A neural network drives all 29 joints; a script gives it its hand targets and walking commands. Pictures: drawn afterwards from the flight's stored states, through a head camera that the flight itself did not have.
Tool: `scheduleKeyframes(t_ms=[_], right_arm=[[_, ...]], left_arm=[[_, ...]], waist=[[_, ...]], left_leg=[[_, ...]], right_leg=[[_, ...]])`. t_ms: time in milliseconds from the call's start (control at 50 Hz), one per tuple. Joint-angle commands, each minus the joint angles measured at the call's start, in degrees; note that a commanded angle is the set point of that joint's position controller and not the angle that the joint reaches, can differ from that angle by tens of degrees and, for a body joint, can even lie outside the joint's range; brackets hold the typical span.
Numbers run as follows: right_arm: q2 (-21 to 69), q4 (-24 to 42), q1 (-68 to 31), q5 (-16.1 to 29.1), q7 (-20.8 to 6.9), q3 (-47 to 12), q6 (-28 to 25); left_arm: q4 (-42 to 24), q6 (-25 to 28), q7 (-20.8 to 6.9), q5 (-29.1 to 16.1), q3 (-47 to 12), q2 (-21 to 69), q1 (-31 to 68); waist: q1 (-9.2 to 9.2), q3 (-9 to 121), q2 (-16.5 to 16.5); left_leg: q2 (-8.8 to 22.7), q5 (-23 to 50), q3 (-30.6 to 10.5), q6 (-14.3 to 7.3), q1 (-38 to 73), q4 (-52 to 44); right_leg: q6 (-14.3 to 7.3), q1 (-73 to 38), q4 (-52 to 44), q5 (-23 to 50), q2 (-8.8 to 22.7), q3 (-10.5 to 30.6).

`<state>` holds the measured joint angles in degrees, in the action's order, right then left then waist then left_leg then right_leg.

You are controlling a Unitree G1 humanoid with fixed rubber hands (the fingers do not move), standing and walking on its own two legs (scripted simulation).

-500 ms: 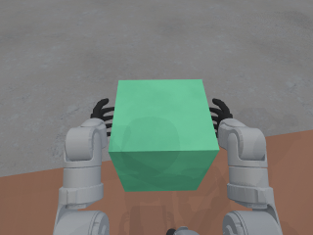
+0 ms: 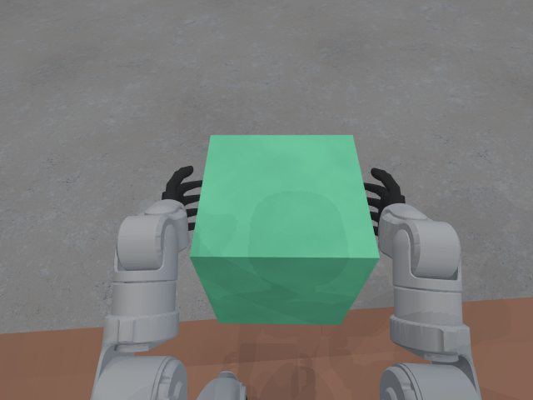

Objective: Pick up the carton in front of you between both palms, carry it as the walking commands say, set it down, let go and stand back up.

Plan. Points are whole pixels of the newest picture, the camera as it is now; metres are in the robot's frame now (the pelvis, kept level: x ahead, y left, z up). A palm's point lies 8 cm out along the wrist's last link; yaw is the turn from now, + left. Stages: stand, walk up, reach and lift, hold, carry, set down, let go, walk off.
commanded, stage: carry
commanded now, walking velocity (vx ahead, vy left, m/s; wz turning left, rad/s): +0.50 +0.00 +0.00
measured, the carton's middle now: (280, 237) +0.37 +0.02 +0.04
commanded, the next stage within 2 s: none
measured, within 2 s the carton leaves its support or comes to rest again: neither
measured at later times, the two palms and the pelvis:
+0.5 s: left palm (213, 114) +0.65 +0.17 +0.06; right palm (358, 119) +0.63 -0.13 +0.07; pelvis +0.29 +0.04 -0.03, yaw -1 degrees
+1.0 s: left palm (232, 63) +0.93 +0.17 +0.04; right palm (342, 61) +0.95 -0.13 +0.03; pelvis +0.58 +0.00 -0.06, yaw +1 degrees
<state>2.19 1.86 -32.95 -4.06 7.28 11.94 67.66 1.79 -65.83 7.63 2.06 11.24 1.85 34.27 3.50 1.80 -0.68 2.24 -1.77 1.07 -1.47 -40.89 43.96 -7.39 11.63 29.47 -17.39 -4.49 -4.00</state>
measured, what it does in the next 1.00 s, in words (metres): goes down: left foot 0.04 m lower, then right foot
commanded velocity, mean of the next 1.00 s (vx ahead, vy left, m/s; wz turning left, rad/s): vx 0.50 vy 0.00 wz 0.00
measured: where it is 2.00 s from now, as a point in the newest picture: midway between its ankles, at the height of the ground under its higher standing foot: (284, 197)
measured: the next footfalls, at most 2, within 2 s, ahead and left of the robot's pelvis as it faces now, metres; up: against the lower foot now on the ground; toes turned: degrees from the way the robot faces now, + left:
left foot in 0.12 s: +0.26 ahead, +0.08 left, -0.04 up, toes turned +2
right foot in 0.68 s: +0.60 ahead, -0.05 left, -0.07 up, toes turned -3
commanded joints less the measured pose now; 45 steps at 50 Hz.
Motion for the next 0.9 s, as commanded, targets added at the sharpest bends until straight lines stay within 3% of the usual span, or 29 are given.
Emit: scheduleKeyframes(t_ms=[0, 40, 60, 80, 100, 120, 140, 160, 180, 200, 220, 260, 280, 360, 400, 480, 560, 600, 620, 640, 660, 680, 700, 720, 740, 760, 820, 880], right_arm=[[55.49, 0.68, -36.15, 20.44, -10.97, -39.22, -0.79], [54.53, -1.81, -35.54, 19.57, -11.60, -37.65, -0.27], [54.12, -3.33, -35.31, 19.04, -11.87, -36.60, -0.14], [53.73, -5.07, -34.57, 18.40, -12.11, -35.41, -0.16], [53.32, -6.44, -34.20, 17.87, -12.45, -34.06, -0.28], [52.67, -7.84, -33.63, 17.64, -12.88, -32.71, -0.31], [50.83, -9.34, -35.08, 17.16, -12.87, -31.17, -0.57], [53.55, -11.21, -33.36, 18.49, -13.24, -31.81, -0.81], [56.89, -8.75, -36.53, 20.33, -13.83, -33.17, -1.38], [59.78, -5.76, -41.47, 22.91, -14.29, -34.83, -1.67], [62.18, -2.89, -45.47, 25.35, -14.56, -36.70, -1.92], [64.48, 0.44, -48.75, 28.44, -14.62, -38.54, -2.39], [64.62, 1.25, -48.33, 28.99, -14.53, -38.88, -2.53], [63.78, 2.47, -43.93, 28.81, -14.53, -39.55, -2.68], [62.87, 3.55, -42.89, 28.71, -14.69, -40.25, -2.72], [59.85, 5.25, -41.75, 28.42, -14.72, -40.99, -2.13], [57.12, 1.26, -37.54, 26.62, -14.83, -39.85, -1.10], [56.97, -1.32, -37.68, 26.16, -15.04, -39.48, -0.92], [57.22, -2.63, -38.05, 26.03, -15.17, -39.29, -0.84], [57.46, -3.88, -38.94, 26.12, -15.35, -39.10, -0.81], [57.48, -4.91, -40.12, 26.19, -15.49, -38.90, -0.84], [58.80, -6.04, -41.43, 26.37, -15.66, -38.99, -0.60], [59.91, -7.82, -41.75, 26.75, -15.39, -37.93, -0.20], [59.67, -6.96, -41.83, 26.07, -15.01, -37.56, -0.39], [60.84, -5.35, -44.53, 25.82, -14.70, -37.25, -0.76], [61.82, -4.22, -45.86, 25.43, -14.21, -36.69, -1.17], [63.39, -0.68, -45.79, 24.54, -12.41, -36.67, -1.64], [62.46, 0.72, -42.19, 22.73, -10.95, -36.96, -2.12]], left_arm=[[-3.95, -0.60, -15.19, -24.62, -39.24, 57.56, 36.38], [-1.22, -0.70, -15.52, -24.55, -38.72, 57.63, 36.24], [0.13, -0.69, -15.74, -24.83, -38.62, 58.13, 36.65], [1.34, -0.64, -15.98, -25.22, -38.62, 58.66, 37.75], [2.43, -0.48, -16.18, -25.28, -38.47, 59.13, 39.17], [3.61, -0.42, -16.37, -24.99, -38.13, 59.76, 39.53], [5.62, -0.87, -16.27, -25.15, -36.86, 61.91, 41.52], [5.33, -0.77, -16.01, -24.81, -36.70, 61.89, 41.10], [3.28, -0.33, -15.62, -25.09, -36.80, 62.69, 43.84], [1.41, 0.13, -15.07, -25.15, -36.60, 63.95, 45.91], [-0.03, 0.44, -14.40, -24.74, -36.38, 64.60, 46.16], [-1.91, 0.70, -13.17, -23.88, -36.09, 64.58, 44.79], [-2.41, 0.85, -12.65, -23.58, -36.25, 64.56, 43.44], [-4.00, 1.44, -11.23, -21.86, -37.63, 63.69, 39.01], [-5.30, 1.59, -10.91, -21.21, -38.50, 62.63, 38.36], [-7.70, 0.90, -10.55, -20.75, -39.88, 59.57, 38.59], [-4.92, -0.71, -11.14, -19.04, -38.65, 56.17, 35.75], [-2.64, -1.43, -11.81, -18.29, -37.29, 55.02, 35.10], [-1.22, -1.67, -12.12, -18.00, -36.39, 54.47, 34.62], [0.03, -1.74, -12.44, -17.70, -35.53, 54.37, 34.46], [1.00, -1.74, -12.82, -17.33, -34.44, 53.99, 34.42], [2.76, -1.76, -13.16, -17.17, -33.17, 53.26, 34.74], [5.11, -1.71, -13.27, -16.85, -31.55, 52.43, 34.27], [5.90, -1.45, -13.75, -18.21, -32.25, 55.40, 33.13], [3.18, -0.94, -14.30, -20.08, -33.30, 58.12, 37.05], [0.10, -0.70, -14.78, -22.45, -34.89, 60.57, 42.21], [-5.76, 0.01, -15.24, -27.32, -38.02, 65.17, 48.94], [-7.40, 0.06, -15.29, -28.28, -38.86, 64.92, 46.92]], waist=[[3.34, 21.69, 6.19], [2.56, 20.33, 6.96], [0.79, 20.81, 7.44], [-2.11, 22.36, 6.55], [-4.99, 24.80, 3.98], [-4.76, 28.17, -4.02], [-6.77, 33.48, -16.76], [-7.76, 34.39, -13.03], [-7.37, 29.77, -8.82], [-6.44, 26.53, -2.82], [-5.27, 25.02, -1.45], [-4.12, 24.65, -2.36], [-4.12, 24.91, -3.38], [-6.17, 26.38, -4.39], [-6.90, 26.60, -4.63], [-8.11, 24.31, -4.93], [-9.50, 21.26, -5.31], [-8.18, 20.22, -6.14], [-6.34, 21.20, -6.57], [-3.36, 23.08, -5.30], [-0.92, 25.90, -1.73], [-2.14, 30.31, 9.00], [0.65, 34.69, 17.08], [0.60, 34.11, 12.37], [0.43, 30.05, 8.10], [-0.70, 26.67, 2.72], [-2.11, 25.81, 4.38], [-1.33, 27.43, 5.53]], left_leg=[[-4.27, 7.45, 5.16, -1.12, -1.01, -12.17], [-4.46, 11.22, 5.30, -2.98, 7.30, -18.53], [-4.84, 11.52, 6.01, -3.83, 13.90, -20.43], [-4.95, 13.58, 7.22, -4.07, 22.85, -23.49], [-1.76, 15.61, 4.79, -3.81, 34.81, -21.73], [9.34, 33.95, -8.16, -3.83, 48.04, -11.63], [21.74, 31.36, -29.44, -16.31, 64.18, -11.20], [20.40, 8.53, -34.84, -18.48, 61.67, -15.60], [16.53, -1.65, -31.61, -16.05, 54.87, -18.39], [14.78, -3.77, -28.05, -13.63, 48.06, -20.23], [14.14, -3.08, -25.49, -12.54, 43.20, -21.57], [12.38, -4.01, -20.92, -10.96, 36.97, -23.63], [11.95, -0.88, -19.10, -10.78, 36.95, -23.67], [10.58, 22.37, -13.70, -9.51, 46.20, -19.92], [9.48, 28.75, -11.71, -8.54, 50.46, -18.52], [6.46, 33.44, -8.31, -7.62, 53.52, -17.15], [3.98, 33.99, -5.32, -6.56, 54.86, -13.95], [3.85, 33.98, -3.52, -5.40, 50.40, -10.72], [3.88, 35.81, -2.57, -4.51, 47.74, -6.38], [3.15, 33.71, 0.14, -3.02, 43.56, 1.33], [1.44, 19.01, 1.52, -2.10, 34.00, 11.72], [-2.56, -20.48, 1.76, -0.80, 17.31, 21.83], [-8.20, -35.94, -0.90, 1.77, -0.04, 39.88], [-5.26, -32.10, -3.60, -0.51, -3.87, 40.94], [-3.51, -28.58, -3.61, -1.35, -4.48, 38.75], [-1.83, -24.59, -3.32, -1.12, -3.29, 34.52], [-0.21, -20.52, -2.01, -0.05, 1.12, 28.14], [1.03, -16.95, -0.86, 1.27, -3.90, 24.33]], right_leg=[[-2.06, -23.83, 1.44, 46.99, 10.53, 9.13], [-1.17, -20.14, 4.17, 44.78, 10.86, 8.07], [-0.13, -17.69, 7.69, 46.74, 10.72, 6.97], [1.36, -14.33, 14.50, 46.22, 9.81, 4.39], [2.69, -6.00, 24.15, 35.82, 8.26, 2.40], [3.74, 8.03, 34.26, 6.10, 5.12, 1.29], [7.87, 28.03, 51.15, -18.64, -1.60, 3.99], [5.70, 32.44, 54.67, -17.05, 0.33, 6.48], [4.52, 34.06, 52.73, -13.41, 2.46, 6.29], [4.28, 32.68, 48.60, -10.02, 3.95, 6.03], [4.51, 30.99, 45.13, -7.86, 5.37, 6.11], [5.11, 26.37, 39.73, -5.23, 6.40, 5.32], [5.48, 26.48, 37.62, -4.04, 6.75, 4.73], [6.79, 33.60, 30.28, 2.84, 7.60, 3.03], [6.83, 36.27, 27.40, 6.61, 7.42, 2.39], [5.83, 36.10, 17.42, 14.96, 5.43, 0.29], [4.44, 30.65, 2.06, 23.61, 2.04, -3.09], [2.75, 20.50, -4.58, 27.66, 1.40, -3.36], [2.09, 12.98, -6.12, 27.89, 0.85, -3.99], [1.75, 3.09, -9.45, 30.28, 1.65, -4.17], [1.83, -9.90, -6.83, 35.51, 6.54, 0.57], [-1.97, -26.40, 6.11, 59.83, 20.81, 15.67], [-13.71, -38.11, 3.28, 45.13, 29.25, 34.59], [-13.24, -33.58, -1.49, 22.25, 26.55, 37.00], [-10.42, -26.79, -4.25, 14.30, 22.68, 33.25], [-7.62, -20.17, -6.12, 14.68, 20.68, 29.03], [-5.86, -10.78, -8.56, 14.05, 18.02, 22.44], [-6.35, -14.72, -6.69, 24.01, 17.48, 18.74]])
